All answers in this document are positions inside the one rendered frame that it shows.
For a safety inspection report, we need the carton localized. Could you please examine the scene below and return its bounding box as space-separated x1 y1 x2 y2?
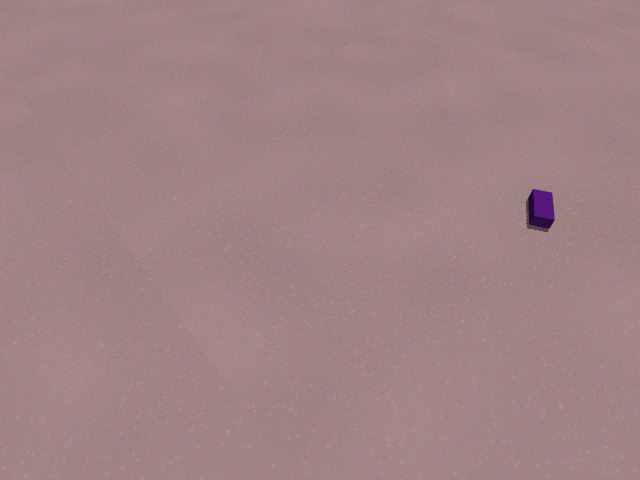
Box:
528 189 555 229

